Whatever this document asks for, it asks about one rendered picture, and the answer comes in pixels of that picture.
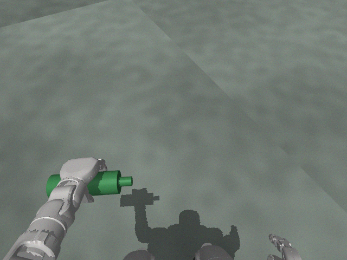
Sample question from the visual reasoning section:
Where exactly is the left robot arm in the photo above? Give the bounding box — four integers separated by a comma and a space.
3, 177, 86, 260

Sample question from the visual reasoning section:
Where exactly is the bottle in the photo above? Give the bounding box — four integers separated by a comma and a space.
46, 170, 133, 197

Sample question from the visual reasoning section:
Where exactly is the right robot hand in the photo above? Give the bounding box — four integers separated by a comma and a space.
267, 234, 302, 260

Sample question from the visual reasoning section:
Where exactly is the left robot hand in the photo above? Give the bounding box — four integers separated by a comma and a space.
60, 157, 108, 203

